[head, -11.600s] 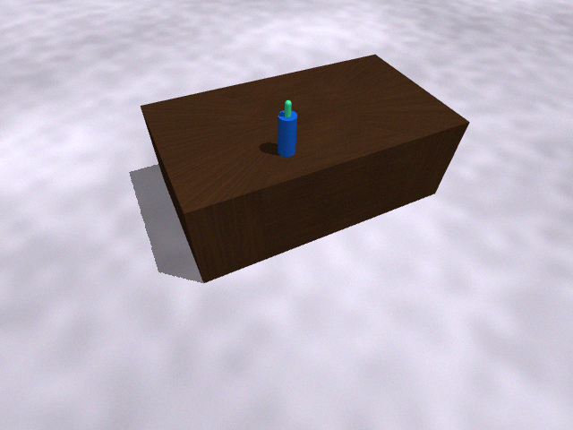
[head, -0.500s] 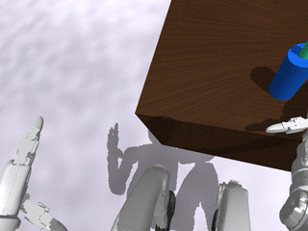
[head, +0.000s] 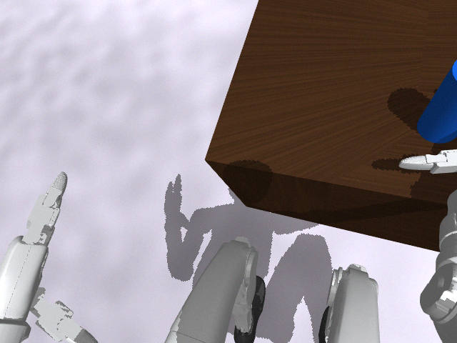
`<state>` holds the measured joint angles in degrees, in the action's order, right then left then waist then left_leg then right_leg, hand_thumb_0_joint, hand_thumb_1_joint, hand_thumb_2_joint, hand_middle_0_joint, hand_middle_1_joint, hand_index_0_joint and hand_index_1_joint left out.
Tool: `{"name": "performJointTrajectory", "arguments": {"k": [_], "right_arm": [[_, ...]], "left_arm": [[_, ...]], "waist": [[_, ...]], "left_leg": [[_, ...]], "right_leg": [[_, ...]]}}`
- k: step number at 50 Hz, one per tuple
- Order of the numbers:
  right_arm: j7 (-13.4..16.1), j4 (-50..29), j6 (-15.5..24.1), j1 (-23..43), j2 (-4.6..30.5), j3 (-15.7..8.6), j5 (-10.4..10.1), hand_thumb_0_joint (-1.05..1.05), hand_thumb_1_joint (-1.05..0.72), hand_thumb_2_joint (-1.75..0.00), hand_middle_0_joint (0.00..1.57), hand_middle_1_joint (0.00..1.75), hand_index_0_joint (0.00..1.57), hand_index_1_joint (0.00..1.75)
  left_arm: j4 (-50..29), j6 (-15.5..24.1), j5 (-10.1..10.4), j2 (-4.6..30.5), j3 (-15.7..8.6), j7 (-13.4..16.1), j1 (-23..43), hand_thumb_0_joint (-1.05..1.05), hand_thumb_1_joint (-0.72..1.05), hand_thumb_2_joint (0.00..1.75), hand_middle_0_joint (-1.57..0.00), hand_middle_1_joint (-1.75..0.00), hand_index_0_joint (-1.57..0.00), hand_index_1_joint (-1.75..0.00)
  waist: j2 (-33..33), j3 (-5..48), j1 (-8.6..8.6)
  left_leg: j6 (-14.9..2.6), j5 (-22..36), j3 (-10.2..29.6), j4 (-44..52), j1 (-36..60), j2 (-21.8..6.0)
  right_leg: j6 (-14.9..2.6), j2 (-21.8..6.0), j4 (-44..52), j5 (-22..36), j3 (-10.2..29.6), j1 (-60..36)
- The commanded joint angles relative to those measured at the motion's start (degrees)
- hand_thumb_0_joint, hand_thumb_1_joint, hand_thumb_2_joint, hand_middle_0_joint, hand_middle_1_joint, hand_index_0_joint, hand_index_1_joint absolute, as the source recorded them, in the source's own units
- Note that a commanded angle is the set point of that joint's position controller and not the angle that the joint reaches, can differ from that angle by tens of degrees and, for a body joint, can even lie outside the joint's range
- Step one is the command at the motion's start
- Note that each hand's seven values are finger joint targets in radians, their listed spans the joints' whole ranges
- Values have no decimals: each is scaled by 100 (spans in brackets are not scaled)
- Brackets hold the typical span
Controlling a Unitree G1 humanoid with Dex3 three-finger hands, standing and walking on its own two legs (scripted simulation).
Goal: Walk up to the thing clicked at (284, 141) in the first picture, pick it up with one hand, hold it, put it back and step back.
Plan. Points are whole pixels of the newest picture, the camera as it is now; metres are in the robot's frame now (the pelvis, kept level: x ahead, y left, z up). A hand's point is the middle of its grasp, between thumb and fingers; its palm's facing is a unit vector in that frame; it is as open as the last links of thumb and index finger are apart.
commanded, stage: close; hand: right
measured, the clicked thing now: out of the picture +0.55 -0.24 -0.02
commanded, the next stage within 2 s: settle in 0.28 s
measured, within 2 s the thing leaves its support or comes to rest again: leaves its support in 0.90 s
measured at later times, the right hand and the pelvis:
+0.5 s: hand out of the picture +0.50 -0.24 -0.04, palm faces +0.26 +0.97 -0.01, open 9.6 cm; pelvis +0.00 +0.00 +0.01, yaw -1 degrees
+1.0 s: hand (455, 139) +0.47 -0.22 -0.02, palm faces +0.23 +0.97 -0.04, open 10.2 cm; pelvis +0.01 +0.00 +0.05, yaw +0 degrees
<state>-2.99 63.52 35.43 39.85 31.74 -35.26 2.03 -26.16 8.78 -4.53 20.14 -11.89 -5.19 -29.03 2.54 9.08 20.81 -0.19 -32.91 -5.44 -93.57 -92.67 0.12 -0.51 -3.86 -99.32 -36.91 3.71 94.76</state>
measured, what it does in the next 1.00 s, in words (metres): rises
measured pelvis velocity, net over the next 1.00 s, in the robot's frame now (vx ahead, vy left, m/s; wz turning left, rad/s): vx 0.01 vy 0.00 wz -0.01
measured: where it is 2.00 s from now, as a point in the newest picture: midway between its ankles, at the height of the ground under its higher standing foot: (286, 340)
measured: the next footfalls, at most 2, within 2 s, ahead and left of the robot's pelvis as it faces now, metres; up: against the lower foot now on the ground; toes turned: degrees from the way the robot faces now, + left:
none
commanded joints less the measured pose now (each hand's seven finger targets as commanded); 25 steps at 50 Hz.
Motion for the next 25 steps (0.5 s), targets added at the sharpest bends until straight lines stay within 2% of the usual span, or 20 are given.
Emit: {"name": "performJointTrajectory", "arguments": {"k": [1, 2, 3, 4, 5, 6, 7, 8, 9, 12, 13, 14, 16, 17, 19, 20, 22, 23, 24, 25], "right_arm": [[-142, -1010, 334, 1484, 622, 332, 54, 0, 33, -28, 68, 47, 68, 48], [-164, -1058, 313, 1385, 561, 346, -3, 0, 32, -32, 74, 53, 74, 53], [-142, -1123, 296, 1257, 742, 237, -2, 0, 29, -35, 78, 57, 78, 57], [-155, -1098, 253, 1170, 635, 360, 11, 0, 27, -39, 83, 61, 83, 61], [-167, -1250, 240, 1135, 619, 345, -7, 0, 24, -41, 88, 65, 88, 65], [-187, -1425, 232, 1173, 630, 368, -20, 0, 22, -45, 91, 69, 91, 69], [-221, -1489, 217, 1224, 491, 460, -54, 0, 19, -47, 94, 71, 93, 71], [-238, -1466, 185, 1249, 390, 517, -64, 0, 16, -48, 96, 73, 96, 73], [-242, -1314, 156, 1217, 370, 516, -76, 0, 12, -51, 98, 75, 98, 75], [-162, -1382, 158, 1525, 901, 298, 12, 0, 2, -62, 108, 86, 108, 86], [-172, -1285, 134, 1390, 668, 379, -2, 0, 1, -63, 108, 87, 108, 87], [-188, -1134, 96, 1300, 522, 462, -12, 0, -3, -68, 110, 91, 111, 91], [-169, -983, 27, 1168, 648, 336, -57, 0, -12, -78, 117, 100, 117, 100], [-141, -1223, 35, 1353, 826, 275, -40, 0, -14, -79, 118, 101, 119, 101], [-159, -1293, 12, 1562, 685, 320, -89, 0, -12, -89, 123, 111, 124, 111], [-178, -1225, -2, 1539, 671, 354, -98, 0, -14, -97, 118, 119, 121, 119], [-191, -1372, 8, 1514, 824, 311, -80, 0, -18, -108, 119, 121, 122, 122], [-191, -1516, 30, 1547, 876, 263, -79, 0, -20, -112, 120, 125, 123, 125], [-196, -1641, 40, 1678, 1004, 249, -58, 0, -21, -116, 121, 128, 124, 129], [-203, -1668, 29, 1645, 982, 271, -68, 0, -22, -119, 121, 130, 125, 130]], "left_arm": [[-1120, 209, 80, 1055, -948, 179, -336, 0, -57, 7, -4, -5, -3, -6], [-999, 187, 105, 1007, -891, 158, -412, 0, -57, 8, -4, -4, -3, -5], [-860, 168, 125, 971, -905, 156, -444, 0, -57, 7, -4, -4, -3, -5], [-836, 168, 142, 977, -971, 157, -446, 0, -57, 7, -4, -4, -3, -5], [-899, 175, 137, 1032, -1000, 162, -405, 0, -57, 7, -4, -5, -3, -5], [-924, 178, 137, 1004, -946, 153, -461, 0, -57, 7, -4, -4, -3, -5], [-880, 181, 145, 918, -878, 143, -530, 0, -56, 7, -4, -5, -3, -5], [-783, 167, 152, 778, -717, 129, -546, 0, -56, 7, -4, -5, -3, -5], [-675, 152, 171, 765, -694, 133, -501, 0, -56, 7, -4, -5, -3, -5], [-1035, 140, 162, 1087, -937, 204, -286, 0, -57, 7, -4, -5, -3, -6], [-1186, 124, 161, 1077, -902, 195, -339, 0, -57, 7, -4, -5, -3, -6], [-1203, 112, 171, 993, -832, 173, -430, 0, -57, 7, -4, -5, -4, -5], [-875, 54, 223, 992, -869, 170, -502, 0, -57, 7, -4, -4, -4, -5], [-1015, 60, 208, 1050, -924, 180, -409, 0, -57, 6, -4, -5, -4, -5], [-1182, 76, 198, 992, -809, 167, -439, 0, -55, 6, -4, -4, -3, -5], [-1078, 67, 204, 904, -758, 162, -505, 0, -59, 8, -6, -5, -4, -7], [-1108, 74, 222, 925, -792, 173, -515, 0, -59, 8, -6, -5, -5, -7], [-1180, 84, 209, 921, -746, 177, -465, 0, -59, 8, -6, -5, -4, -7], [-1231, 96, 203, 960, -803, 188, -478, 0, -58, 7, -6, -5, -5, -6], [-1141, 91, 195, 906, -767, 190, -485, 0, -58, 8, -6, -5, -4, -6]], "waist": [[-2040, 3212, 30], [-2128, 3146, -76], [-2190, 3114, -187], [-2128, 3138, -130], [-2072, 3218, -75], [-2153, 3277, -88], [-2150, 3272, -54], [-2137, 3157, -98], [-2104, 2925, -84], [-2026, 3129, -4], [-1955, 3106, 71], [-1943, 2970, 27], [-1939, 2693, -58], [-1997, 2858, -57], [-2025, 3086, -20], [-2081, 2962, -25], [-2050, 3010, -66], [-2104, 3126, -103], [-2191, 3276, -132], [-2176, 3252, -145]], "left_leg": [[-193, 1290, 75, 888, 1507, 236], [-212, 1238, 69, 899, 1497, 235], [-204, 1273, 92, 902, 1508, 232], [-186, 1340, 103, 949, 1558, 239], [-177, 1451, 100, 931, 1624, 236], [-181, 1511, 106, 919, 1666, 230], [-170, 1572, 109, 954, 1690, 219], [-183, 1516, 87, 915, 1581, 215], [-195, 1463, 73, 867, 1450, 206], [-177, 1395, 90, 886, 1538, 193], [-186, 1360, 61, 910, 1557, 198], [-188, 1295, 83, 985, 1595, 194], [-192, 1155, 103, 1025, 1564, 188], [-182, 1198, 125, 1038, 1642, 190], [-191, 1238, 97, 1016, 1605, 186], [-198, 1243, 104, 1012, 1563, 188], [-195, 1256, 109, 1084, 1676, 191], [-199, 1308, 103, 1054, 1731, 179], [-197, 1333, 118, 1099, 1817, 183], [-184, 1358, 150, 1163, 1874, 192]], "right_leg": [[81, 161, 1386, 1712, 187, -3041], [89, 164, 1469, 1686, 198, -3024], [85, 167, 1439, 1730, 157, -3004], [63, 166, 1395, 1750, 133, -3019], [63, 168, 1345, 1845, 122, -3048], [65, 161, 1348, 1919, 117, -3066], [55, 169, 1322, 1969, 108, -3104], [67, 170, 1345, 1971, 123, -3090], [82, 166, 1352, 1959, 148, -2982], [62, 165, 1320, 1760, 168, -3017], [72, 165, 1417, 1721, 192, -3057], [49, 182, 1466, 1586, 164, -2964], [56, 207, 1565, 1379, 134, -2786], [44, 198, 1545, 1410, 122, -2848], [69, 185, 1568, 1569, 164, -3137], [64, 181, 1548, 1609, 146, -3094], [63, 193, 1581, 1574, 133, -3105], [86, 187, 1599, 1675, 139, -3219], [76, 188, 1612, 1698, 134, -3309], [56, 193, 1597, 1665, 103, -3277]]}}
